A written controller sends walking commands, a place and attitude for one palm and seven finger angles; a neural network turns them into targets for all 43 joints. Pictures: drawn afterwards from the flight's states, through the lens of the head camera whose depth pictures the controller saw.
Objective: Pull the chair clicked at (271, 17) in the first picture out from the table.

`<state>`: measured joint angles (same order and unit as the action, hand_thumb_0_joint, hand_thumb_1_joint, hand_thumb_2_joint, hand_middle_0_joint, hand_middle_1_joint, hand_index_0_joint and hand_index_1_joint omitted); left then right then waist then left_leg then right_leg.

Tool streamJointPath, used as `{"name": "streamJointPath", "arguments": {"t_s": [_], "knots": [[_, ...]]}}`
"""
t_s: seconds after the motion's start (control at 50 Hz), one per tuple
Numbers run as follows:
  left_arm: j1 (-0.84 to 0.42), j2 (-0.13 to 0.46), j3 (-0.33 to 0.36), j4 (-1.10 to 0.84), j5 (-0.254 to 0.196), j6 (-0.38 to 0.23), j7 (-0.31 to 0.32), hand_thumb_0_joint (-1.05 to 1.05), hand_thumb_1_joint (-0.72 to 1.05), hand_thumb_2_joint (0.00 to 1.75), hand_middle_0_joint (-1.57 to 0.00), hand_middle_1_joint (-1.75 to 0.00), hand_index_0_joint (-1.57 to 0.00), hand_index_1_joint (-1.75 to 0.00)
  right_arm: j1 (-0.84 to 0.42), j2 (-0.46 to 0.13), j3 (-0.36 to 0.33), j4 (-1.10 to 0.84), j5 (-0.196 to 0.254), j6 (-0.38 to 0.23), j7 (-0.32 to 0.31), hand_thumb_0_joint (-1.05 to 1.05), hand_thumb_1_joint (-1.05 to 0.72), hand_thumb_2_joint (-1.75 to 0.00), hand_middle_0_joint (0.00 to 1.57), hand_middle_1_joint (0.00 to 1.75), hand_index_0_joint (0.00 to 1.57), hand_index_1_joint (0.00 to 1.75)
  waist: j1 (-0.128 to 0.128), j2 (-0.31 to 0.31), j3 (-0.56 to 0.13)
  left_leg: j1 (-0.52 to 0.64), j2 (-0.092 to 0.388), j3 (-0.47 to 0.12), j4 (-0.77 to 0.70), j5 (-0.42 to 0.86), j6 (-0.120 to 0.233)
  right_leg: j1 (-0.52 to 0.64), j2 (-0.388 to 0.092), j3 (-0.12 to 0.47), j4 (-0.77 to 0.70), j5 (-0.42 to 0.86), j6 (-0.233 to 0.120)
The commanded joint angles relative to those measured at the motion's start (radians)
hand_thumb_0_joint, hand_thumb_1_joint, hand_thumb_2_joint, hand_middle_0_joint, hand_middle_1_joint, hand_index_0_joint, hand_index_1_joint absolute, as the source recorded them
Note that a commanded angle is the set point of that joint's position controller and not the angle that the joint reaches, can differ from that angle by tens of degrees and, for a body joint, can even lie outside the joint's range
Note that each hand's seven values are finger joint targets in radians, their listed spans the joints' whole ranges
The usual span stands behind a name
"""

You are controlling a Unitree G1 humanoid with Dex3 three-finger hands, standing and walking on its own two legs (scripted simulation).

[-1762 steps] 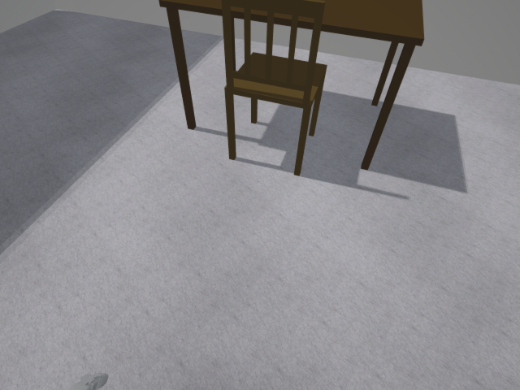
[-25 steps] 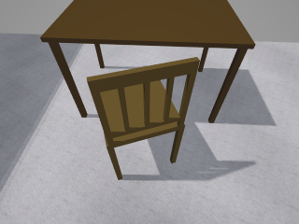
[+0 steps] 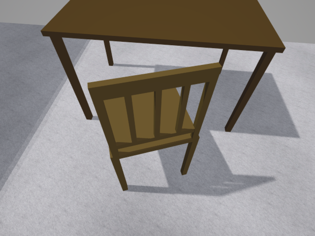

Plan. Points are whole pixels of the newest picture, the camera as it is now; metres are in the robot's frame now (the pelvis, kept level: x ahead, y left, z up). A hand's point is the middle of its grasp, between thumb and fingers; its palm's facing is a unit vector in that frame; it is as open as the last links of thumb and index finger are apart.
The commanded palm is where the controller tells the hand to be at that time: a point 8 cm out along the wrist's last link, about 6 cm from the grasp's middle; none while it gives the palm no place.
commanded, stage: come to a stop and stand still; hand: left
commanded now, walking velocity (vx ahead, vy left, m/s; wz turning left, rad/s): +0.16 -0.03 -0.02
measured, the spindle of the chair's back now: (157, 115) +0.53 +0.05 -0.08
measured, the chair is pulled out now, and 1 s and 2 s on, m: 0.29 0.29 0.29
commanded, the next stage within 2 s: look again from close up in 1.10 s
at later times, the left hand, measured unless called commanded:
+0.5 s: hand out of the picture +0.12 +0.18 -0.16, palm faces +0.04 -0.96 -0.26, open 7.3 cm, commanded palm none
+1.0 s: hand out of the picture +0.09 +0.18 -0.16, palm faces +0.02 -0.97 -0.23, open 7.4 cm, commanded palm none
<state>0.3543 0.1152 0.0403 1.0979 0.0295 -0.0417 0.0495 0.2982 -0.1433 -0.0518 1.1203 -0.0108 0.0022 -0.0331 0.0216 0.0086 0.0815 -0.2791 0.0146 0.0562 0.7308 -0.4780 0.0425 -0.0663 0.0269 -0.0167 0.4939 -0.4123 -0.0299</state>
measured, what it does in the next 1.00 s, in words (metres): steps on the spot: right foot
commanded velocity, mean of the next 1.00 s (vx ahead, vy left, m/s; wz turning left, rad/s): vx -0.07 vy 0.01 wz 0.00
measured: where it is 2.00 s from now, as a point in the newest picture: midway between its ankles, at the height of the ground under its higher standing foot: outside the picture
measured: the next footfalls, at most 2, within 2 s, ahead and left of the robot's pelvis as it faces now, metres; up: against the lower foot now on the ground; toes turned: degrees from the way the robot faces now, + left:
right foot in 0.28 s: +0.13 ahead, -0.14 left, +0.00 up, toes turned +2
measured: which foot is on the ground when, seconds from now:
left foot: down 0.00-1.00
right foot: down 0.00-0.04, up 0.06-0.26, down 0.28-1.00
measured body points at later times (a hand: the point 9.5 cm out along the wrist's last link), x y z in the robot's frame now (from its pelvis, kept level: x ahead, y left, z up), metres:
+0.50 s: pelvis +0.07 -0.01 +0.01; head +0.11 -0.03 +0.45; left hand +0.12 +0.23 -0.14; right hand +0.09 -0.24 -0.16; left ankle +0.01 +0.10 -0.73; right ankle +0.09 -0.14 -0.73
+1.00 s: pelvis +0.04 +0.00 +0.00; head +0.04 -0.01 +0.45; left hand +0.09 +0.23 -0.14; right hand +0.10 -0.23 -0.15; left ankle +0.01 +0.10 -0.73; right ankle +0.08 -0.14 -0.73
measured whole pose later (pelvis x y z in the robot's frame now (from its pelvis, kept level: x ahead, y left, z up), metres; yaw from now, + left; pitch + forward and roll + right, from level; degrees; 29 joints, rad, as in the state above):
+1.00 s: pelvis +0.04 +0.00 +0.00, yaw +0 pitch -2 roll +1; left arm 0.25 0.18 -0.01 0.98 0.02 0.02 0.03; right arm 0.26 -0.18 0.00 0.95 -0.01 0.00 -0.01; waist 0.00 0.01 0.02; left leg -0.16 -0.02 0.05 0.53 -0.34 0.03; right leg -0.29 -0.03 0.05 0.55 -0.23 0.03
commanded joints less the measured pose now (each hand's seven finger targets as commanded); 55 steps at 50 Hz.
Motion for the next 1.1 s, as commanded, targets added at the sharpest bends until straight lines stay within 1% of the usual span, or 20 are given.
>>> {"name": "streamJointPath", "arguments": {"t_s": [0.0,0.02,0.04,0.1,0.16,0.2,0.24,0.28,0.3,0.38,0.48,0.64,0.66,0.68,0.7,0.72,0.76,0.78,0.9,1.08], "knots": [[0.003,0.113,0.025,-0.049,-0.022,0.001,-0.008,0.00,0.90,0.90,-0.20,-0.30,-0.20,-0.30,0.228,-0.065,-0.017,-0.014,-0.014,-0.047,-0.003,0.00,-0.90,-0.90,0.20,0.30,0.20,0.30,-0.130,0.004,-0.046,0.286,0.046,-0.113,-0.318,0.401,0.060,-0.202,-0.099,0.081,0.220,0.657,-0.059],[-0.005,0.080,0.017,-0.084,-0.030,0.001,-0.014,0.00,0.90,0.90,-0.20,-0.30,-0.20,-0.30,0.308,-0.161,-0.040,-0.003,-0.026,-0.049,-0.013,0.00,-0.90,-0.90,0.20,0.30,0.20,0.30,-0.145,0.240,-0.101,0.406,0.277,-0.403,-0.378,0.592,0.166,-0.405,0.008,-0.023,0.477,0.163,-0.008],[-0.052,0.098,0.014,-0.108,-0.027,0.002,-0.008,0.00,0.90,0.90,-0.20,-0.30,-0.20,-0.30,0.314,-0.170,-0.038,-0.009,-0.020,-0.039,-0.018,0.00,-0.90,-0.90,0.20,0.30,0.20,0.30,-0.138,0.221,-0.074,0.352,0.361,-0.470,-0.412,0.675,0.230,-0.450,-0.005,0.025,0.600,-0.178,-0.017],[-0.067,0.077,0.014,-0.084,-0.018,0.024,-0.016,0.00,0.90,0.90,-0.20,-0.30,-0.20,-0.30,0.097,-0.083,-0.004,-0.071,-0.015,-0.043,-0.021,0.00,-0.90,-0.90,0.20,0.30,0.20,0.30,-0.037,0.129,0.080,0.064,0.270,-0.302,-0.449,0.653,0.177,-0.377,-0.098,0.080,0.504,-0.078,0.005],[-0.031,0.060,0.005,-0.068,-0.019,0.040,-0.026,0.00,0.90,0.90,-0.20,-0.30,-0.20,-0.30,0.018,-0.101,0.001,-0.097,-0.016,-0.043,-0.028,0.00,-0.90,-0.90,0.20,0.30,0.20,0.30,-0.006,0.121,0.007,0.085,0.214,-0.192,-0.384,0.833,0.130,-0.233,-0.091,0.026,0.232,0.002,0.025],[0.027,0.076,0.007,-0.050,-0.020,0.038,-0.024,0.00,0.90,0.90,-0.20,-0.30,-0.20,-0.30,0.003,-0.121,-0.004,-0.098,-0.008,-0.029,-0.027,0.00,-0.90,-0.90,0.20,0.30,0.20,0.30,0.014,0.054,-0.071,0.109,0.163,-0.155,-0.317,0.720,0.078,-0.115,-0.058,0.000,0.029,0.182,0.032],[0.022,0.124,0.009,-0.042,-0.018,0.029,-0.014,0.00,0.90,0.90,-0.20,-0.30,-0.20,-0.30,0.015,-0.098,-0.008,-0.096,0.006,-0.011,-0.020,0.00,-0.90,-0.90,0.20,0.30,0.20,0.30,-0.002,-0.055,-0.066,0.076,0.060,-0.123,-0.296,0.434,0.006,-0.081,-0.110,0.136,-0.084,0.494,-0.002],[-0.047,0.172,0.004,-0.063,-0.020,0.035,-0.016,0.00,0.90,0.90,-0.20,-0.30,-0.20,-0.30,0.046,-0.071,-0.008,-0.083,0.008,0.006,-0.011,0.00,-0.90,-0.90,0.20,0.30,0.20,0.30,-0.041,-0.021,-0.011,0.073,0.025,-0.117,-0.342,0.212,-0.010,-0.167,-0.185,0.180,-0.090,0.456,-0.032],[-0.071,0.175,0.006,-0.078,-0.021,0.046,-0.015,0.00,0.90,0.90,-0.20,-0.30,-0.20,-0.30,0.035,-0.063,-0.007,-0.086,0.002,0.007,-0.009,0.00,-0.90,-0.90,0.20,0.30,0.20,0.30,-0.038,0.073,0.033,0.056,0.038,-0.146,-0.390,0.215,0.005,-0.205,-0.151,0.159,-0.079,0.361,-0.012],[-0.077,0.179,0.013,-0.092,-0.024,0.036,0.002,0.00,0.90,0.90,-0.20,-0.30,-0.20,-0.30,0.058,-0.090,-0.020,-0.088,0.006,0.009,-0.014,0.00,-0.90,-0.90,0.20,0.30,0.20,0.30,-0.033,-0.082,-0.057,0.139,0.060,-0.103,-0.308,0.534,-0.013,-0.117,-0.152,0.153,-0.028,0.697,-0.007],[-0.082,0.206,0.031,-0.130,-0.020,0.043,0.011,0.00,0.90,0.90,-0.20,-0.30,-0.20,-0.30,0.064,-0.120,-0.038,-0.127,0.002,0.021,-0.015,0.00,-0.90,-0.90,0.20,0.30,0.20,0.30,-0.033,-0.025,-0.164,0.180,0.060,-0.073,-0.227,0.649,-0.026,-0.080,-0.183,0.158,0.031,0.828,-0.039],[-0.159,0.170,0.022,-0.165,-0.018,0.059,0.005,0.00,0.90,0.90,-0.20,-0.30,-0.20,-0.30,0.022,-0.115,-0.028,-0.161,-0.006,0.017,-0.010,0.00,-0.90,-0.90,0.20,0.30,0.20,0.30,-0.034,0.007,-0.108,0.141,0.094,-0.124,-0.330,0.499,0.000,-0.148,-0.111,0.114,0.004,0.456,-0.005],[-0.023,0.212,0.023,-0.141,-0.019,0.031,0.032,0.00,0.90,0.90,-0.20,-0.30,-0.20,-0.30,-0.088,-0.192,-0.030,-0.238,0.018,-0.012,0.008,0.00,-0.90,-0.90,0.20,0.30,0.20,0.30,0.024,-0.101,-0.267,0.128,0.133,-0.052,-0.124,0.516,-0.035,-0.025,-0.173,0.098,0.045,0.733,0.007],[-0.071,0.244,0.023,-0.180,-0.017,0.023,0.027,0.00,0.90,0.90,-0.20,-0.30,-0.20,-0.30,-0.031,-0.133,-0.026,-0.271,0.007,-0.009,0.014,0.00,-0.90,-0.90,0.20,0.30,0.20,0.30,-0.017,-0.201,-0.296,0.033,0.017,-0.052,-0.141,0.217,-0.041,0.019,-0.236,0.231,0.039,0.703,-0.040],[-0.104,0.238,0.017,-0.186,-0.016,0.023,0.021,0.00,0.90,0.90,-0.20,-0.30,-0.20,-0.30,-0.027,-0.102,-0.013,-0.258,0.008,-0.007,0.013,0.00,-0.90,-0.90,0.20,0.30,0.20,0.30,-0.024,-0.191,-0.235,0.037,0.003,-0.047,-0.191,0.109,-0.039,-0.052,-0.262,0.261,-0.006,0.577,-0.063],[-0.141,0.231,0.011,-0.197,-0.013,0.025,0.017,0.00,0.90,0.90,-0.20,-0.30,-0.20,-0.30,0.013,-0.096,-0.004,-0.238,0.006,-0.009,0.014,0.00,-0.90,-0.90,0.20,0.30,0.20,0.30,-0.055,-0.112,-0.201,0.081,0.014,-0.053,-0.236,0.156,-0.033,-0.133,-0.235,0.232,-0.014,0.426,-0.068],[-0.162,0.208,-0.001,-0.216,-0.015,0.038,0.004,0.00,0.90,0.90,-0.20,-0.30,-0.20,-0.30,0.015,-0.111,0.006,-0.234,-0.007,-0.017,0.020,0.00,-0.90,-0.90,0.20,0.30,0.20,0.30,-0.048,0.141,-0.068,0.047,0.074,-0.114,-0.297,0.305,-0.008,-0.243,-0.124,0.131,0.029,0.254,-0.023],[-0.152,0.196,-0.008,-0.212,-0.015,0.042,0.000,0.00,0.90,0.90,-0.20,-0.30,-0.20,-0.30,-0.005,-0.123,0.012,-0.237,-0.009,-0.020,0.019,0.00,-0.90,-0.90,0.20,0.30,0.20,0.30,-0.032,0.174,-0.021,-0.007,0.106,-0.140,-0.333,0.358,0.003,-0.226,-0.086,0.085,0.045,0.220,-0.007],[-0.121,0.197,-0.023,-0.187,-0.017,0.041,-0.013,0.00,0.90,0.90,-0.20,-0.30,-0.20,-0.30,-0.002,-0.154,0.024,-0.235,-0.003,-0.019,0.019,0.00,-0.90,-0.90,0.20,0.30,0.20,0.30,-0.029,-0.023,0.022,-0.029,0.071,-0.126,-0.371,0.140,-0.001,-0.215,-0.094,0.132,-0.047,0.134,-0.002],[-0.079,0.190,-0.026,-0.154,-0.016,0.034,-0.019,0.00,0.90,0.90,-0.20,-0.30,-0.20,-0.30,0.004,-0.161,0.033,-0.186,-0.003,-0.028,0.020,0.00,-0.90,-0.90,0.20,0.30,0.20,0.30,-0.026,-0.001,-0.021,-0.002,0.071,-0.134,-0.406,0.114,0.004,-0.192,-0.095,0.126,-0.058,0.145,0.004]]}}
